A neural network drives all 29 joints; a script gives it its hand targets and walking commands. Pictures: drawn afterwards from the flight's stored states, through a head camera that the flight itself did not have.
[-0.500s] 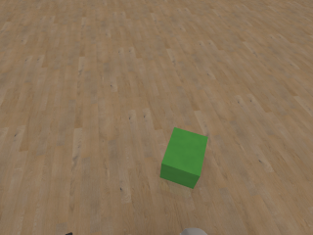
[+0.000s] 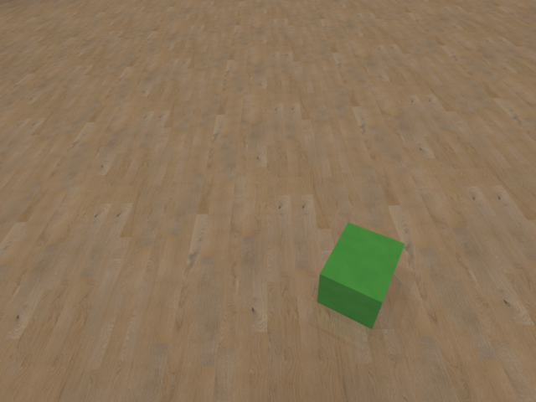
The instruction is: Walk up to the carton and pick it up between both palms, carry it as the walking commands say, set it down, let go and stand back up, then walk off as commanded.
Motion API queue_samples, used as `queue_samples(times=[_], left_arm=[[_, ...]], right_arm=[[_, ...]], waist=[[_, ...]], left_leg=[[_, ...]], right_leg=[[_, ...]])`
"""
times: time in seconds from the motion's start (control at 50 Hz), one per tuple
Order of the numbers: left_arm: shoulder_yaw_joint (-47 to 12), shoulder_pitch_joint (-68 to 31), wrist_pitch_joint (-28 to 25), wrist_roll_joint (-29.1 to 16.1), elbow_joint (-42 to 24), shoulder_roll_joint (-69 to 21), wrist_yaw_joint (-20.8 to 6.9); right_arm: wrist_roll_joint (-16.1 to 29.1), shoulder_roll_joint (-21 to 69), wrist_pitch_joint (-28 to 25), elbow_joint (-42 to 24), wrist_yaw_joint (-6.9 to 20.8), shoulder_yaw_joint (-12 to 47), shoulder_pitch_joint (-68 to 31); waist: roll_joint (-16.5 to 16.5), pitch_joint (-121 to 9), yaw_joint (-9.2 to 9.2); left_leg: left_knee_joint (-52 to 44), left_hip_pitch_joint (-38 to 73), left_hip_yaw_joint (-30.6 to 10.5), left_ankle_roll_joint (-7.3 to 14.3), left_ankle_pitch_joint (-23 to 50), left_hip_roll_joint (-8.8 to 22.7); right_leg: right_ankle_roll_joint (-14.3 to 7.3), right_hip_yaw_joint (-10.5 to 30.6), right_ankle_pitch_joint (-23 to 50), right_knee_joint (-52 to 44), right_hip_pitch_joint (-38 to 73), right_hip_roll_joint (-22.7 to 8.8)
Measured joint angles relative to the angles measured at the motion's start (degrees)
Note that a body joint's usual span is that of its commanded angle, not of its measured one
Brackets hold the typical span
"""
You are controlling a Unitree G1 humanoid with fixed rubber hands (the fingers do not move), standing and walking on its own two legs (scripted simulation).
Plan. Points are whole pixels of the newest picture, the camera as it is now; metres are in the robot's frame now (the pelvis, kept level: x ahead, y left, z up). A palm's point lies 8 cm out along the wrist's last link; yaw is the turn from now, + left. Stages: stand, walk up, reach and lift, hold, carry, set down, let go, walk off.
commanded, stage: stand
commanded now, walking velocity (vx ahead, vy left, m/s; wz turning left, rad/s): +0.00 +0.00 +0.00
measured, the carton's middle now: (359, 273) +0.73 -0.28 -0.66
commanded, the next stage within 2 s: none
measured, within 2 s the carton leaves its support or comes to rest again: neither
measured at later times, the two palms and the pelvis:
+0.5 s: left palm out of the picture -0.06 +0.22 -0.14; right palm out of the picture -0.06 -0.17 -0.15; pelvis -0.01 +0.02 +0.01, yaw -1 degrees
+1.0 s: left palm out of the picture -0.01 +0.21 -0.15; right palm out of the picture -0.04 -0.17 -0.15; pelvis +0.02 +0.02 +0.00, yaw -1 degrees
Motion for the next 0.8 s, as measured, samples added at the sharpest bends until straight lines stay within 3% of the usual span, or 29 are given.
queue_samples(times=[0.04, 0.18, 0.52, 0.8], left_arm=[[0.3, 0.6, 0.2, -0.4, 0.8, 0.5, -0.3], [-0.3, 3.4, -0.2, -0.5, 4.7, 1.6, -1.0], [-1.8, 4.7, -0.9, -0.6, 8.0, -1.2, -0.1], [-2.3, 2.4, -1.3, -0.9, 8.5, -1.6, 0.3]], right_arm=[[-0.1, 1.6, -1.0, 1.2, -0.3, 0.7, 0.0], [0.1, 6.4, -3.5, 3.9, 0.0, 3.4, 2.5], [0.0, 8.2, -4.3, 5.9, -0.2, 4.7, 4.0], [-0.1, 7.7, -4.9, 6.1, -0.4, 5.3, 4.0]], waist=[[-2.3, 0.7, 0.22], [-4.6, 1.1, -0.03], [-2.4, 1.0, -0.22], [-2.6, 2.0, -0.58]], left_leg=[[-4.0, 1.4, 0.9, 1.1, 5.1, -1.1], [-7.4, 3.4, 1.6, 1.8, 6.6, -1.8], [-4.6, 2.4, 2.0, 2.5, 4.8, -1.9], [-4.4, 3.4, 2.0, 2.2, 3.3, -1.2]], right_leg=[[0.7, 0.7, 0.6, 0.0, -0.3, -1.0], [1.6, 1.5, 4.5, -5.5, 2.4, -1.5], [2.0, 1.9, 3.4, -3.8, 1.8, -1.5], [1.7, 1.8, 1.6, -3.0, 2.4, -0.9]])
